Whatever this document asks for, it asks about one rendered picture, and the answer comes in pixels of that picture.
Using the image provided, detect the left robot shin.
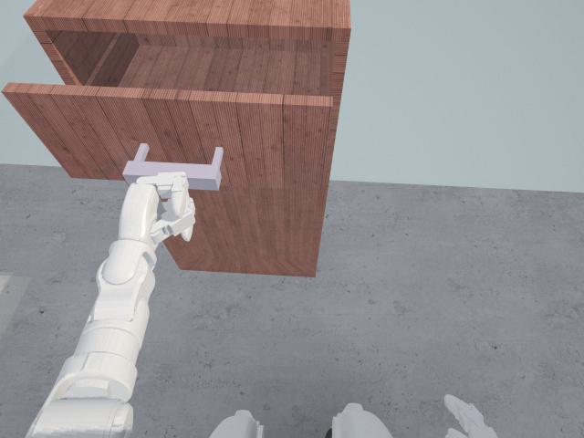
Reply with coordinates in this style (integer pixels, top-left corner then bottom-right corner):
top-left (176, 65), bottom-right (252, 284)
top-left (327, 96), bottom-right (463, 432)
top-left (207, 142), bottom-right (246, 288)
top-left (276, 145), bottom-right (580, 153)
top-left (235, 410), bottom-right (254, 419)

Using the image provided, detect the left robot forearm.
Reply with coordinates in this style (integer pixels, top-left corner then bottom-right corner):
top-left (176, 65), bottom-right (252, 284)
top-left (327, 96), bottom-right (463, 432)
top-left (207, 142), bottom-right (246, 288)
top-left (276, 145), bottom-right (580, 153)
top-left (25, 239), bottom-right (157, 438)

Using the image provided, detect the robot right hand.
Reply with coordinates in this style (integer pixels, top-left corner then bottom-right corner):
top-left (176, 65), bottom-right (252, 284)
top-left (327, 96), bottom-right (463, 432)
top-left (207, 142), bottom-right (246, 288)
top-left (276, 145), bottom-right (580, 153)
top-left (444, 394), bottom-right (499, 438)

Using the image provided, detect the left robot upper arm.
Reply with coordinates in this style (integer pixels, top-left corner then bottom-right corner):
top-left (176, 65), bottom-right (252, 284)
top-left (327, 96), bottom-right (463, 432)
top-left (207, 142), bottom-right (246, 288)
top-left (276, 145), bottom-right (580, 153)
top-left (31, 399), bottom-right (133, 438)

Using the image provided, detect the robot left hand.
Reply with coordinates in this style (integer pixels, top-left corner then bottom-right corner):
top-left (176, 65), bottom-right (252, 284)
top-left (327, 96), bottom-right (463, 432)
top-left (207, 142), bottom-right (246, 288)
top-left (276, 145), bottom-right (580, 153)
top-left (119, 172), bottom-right (195, 252)

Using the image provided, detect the right robot shin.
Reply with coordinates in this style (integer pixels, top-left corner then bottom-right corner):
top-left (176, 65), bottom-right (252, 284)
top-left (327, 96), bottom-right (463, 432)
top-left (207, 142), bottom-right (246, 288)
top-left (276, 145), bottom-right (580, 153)
top-left (343, 403), bottom-right (363, 412)

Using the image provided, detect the handle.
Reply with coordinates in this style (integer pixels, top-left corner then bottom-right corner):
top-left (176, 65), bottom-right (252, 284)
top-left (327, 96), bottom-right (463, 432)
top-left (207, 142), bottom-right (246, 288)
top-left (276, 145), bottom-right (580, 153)
top-left (122, 143), bottom-right (224, 191)

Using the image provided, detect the drawer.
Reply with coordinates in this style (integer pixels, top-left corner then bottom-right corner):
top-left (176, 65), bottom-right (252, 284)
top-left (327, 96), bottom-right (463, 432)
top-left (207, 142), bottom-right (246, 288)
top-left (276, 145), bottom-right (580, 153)
top-left (1, 33), bottom-right (333, 191)

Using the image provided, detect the cabinet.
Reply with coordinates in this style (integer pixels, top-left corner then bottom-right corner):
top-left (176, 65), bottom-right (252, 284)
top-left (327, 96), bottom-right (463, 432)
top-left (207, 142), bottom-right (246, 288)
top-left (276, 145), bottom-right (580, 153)
top-left (23, 0), bottom-right (351, 277)

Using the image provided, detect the robot shin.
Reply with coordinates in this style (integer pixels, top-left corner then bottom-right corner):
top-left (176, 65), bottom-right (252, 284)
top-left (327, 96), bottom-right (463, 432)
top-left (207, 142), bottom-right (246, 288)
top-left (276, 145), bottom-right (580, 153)
top-left (343, 403), bottom-right (363, 412)
top-left (235, 410), bottom-right (254, 419)

